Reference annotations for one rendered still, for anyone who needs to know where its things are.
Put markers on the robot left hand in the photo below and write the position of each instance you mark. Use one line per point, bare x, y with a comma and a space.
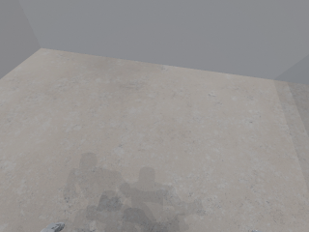
54, 227

